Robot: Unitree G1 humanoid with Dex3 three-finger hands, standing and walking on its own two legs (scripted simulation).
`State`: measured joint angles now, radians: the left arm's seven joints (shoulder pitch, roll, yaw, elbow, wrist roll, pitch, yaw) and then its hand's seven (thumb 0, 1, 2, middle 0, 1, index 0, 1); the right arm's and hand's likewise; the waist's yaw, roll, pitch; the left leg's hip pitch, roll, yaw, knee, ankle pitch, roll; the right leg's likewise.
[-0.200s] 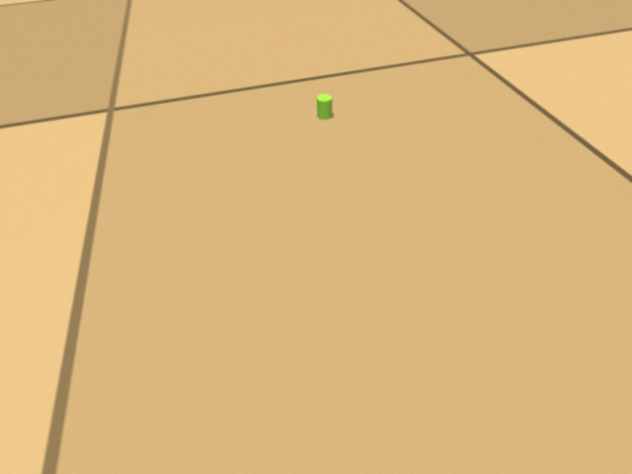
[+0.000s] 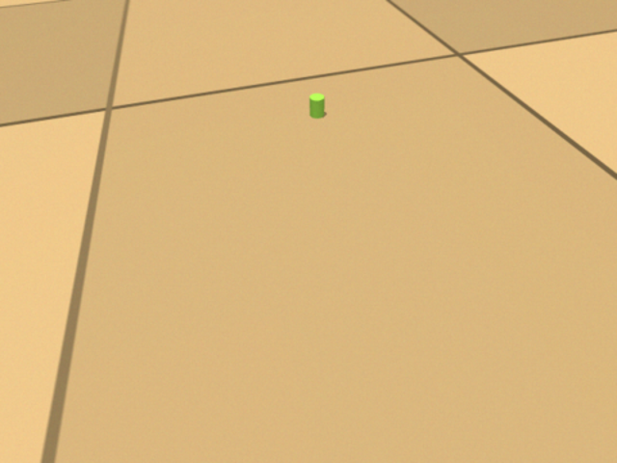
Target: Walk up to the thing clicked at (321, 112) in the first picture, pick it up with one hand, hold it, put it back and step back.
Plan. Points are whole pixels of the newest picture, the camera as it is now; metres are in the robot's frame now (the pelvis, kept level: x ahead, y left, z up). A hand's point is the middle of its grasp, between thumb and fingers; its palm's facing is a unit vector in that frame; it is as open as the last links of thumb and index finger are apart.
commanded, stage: stand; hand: left
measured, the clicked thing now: (317, 106) +2.17 +0.03 -0.72
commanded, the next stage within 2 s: walk up in 0.92 s
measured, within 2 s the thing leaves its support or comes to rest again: neither
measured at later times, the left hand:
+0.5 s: hand out of the picture +0.08 +0.25 -0.16, palm faces -0.02 -0.94 -0.34, open 7.4 cm
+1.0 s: hand out of the picture +0.08 +0.26 -0.15, palm faces -0.02 -0.95 -0.32, open 7.4 cm
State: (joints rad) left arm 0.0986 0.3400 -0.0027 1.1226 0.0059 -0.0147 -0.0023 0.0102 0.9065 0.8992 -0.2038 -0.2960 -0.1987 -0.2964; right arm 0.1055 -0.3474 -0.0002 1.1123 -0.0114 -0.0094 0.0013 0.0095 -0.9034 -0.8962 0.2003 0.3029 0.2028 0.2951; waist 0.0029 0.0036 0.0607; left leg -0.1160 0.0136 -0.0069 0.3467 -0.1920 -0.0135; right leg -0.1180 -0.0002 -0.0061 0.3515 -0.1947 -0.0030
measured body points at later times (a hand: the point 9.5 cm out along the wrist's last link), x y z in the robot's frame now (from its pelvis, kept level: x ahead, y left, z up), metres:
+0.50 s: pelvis +0.00 +0.00 +0.00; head +0.01 +0.00 +0.45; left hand +0.08 +0.30 -0.13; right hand +0.08 -0.30 -0.13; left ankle +0.00 +0.13 -0.75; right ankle +0.00 -0.12 -0.75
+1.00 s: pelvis +0.01 +0.00 +0.00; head +0.01 +0.01 +0.45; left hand +0.08 +0.31 -0.13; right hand +0.08 -0.30 -0.13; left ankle -0.01 +0.13 -0.74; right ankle -0.01 -0.12 -0.74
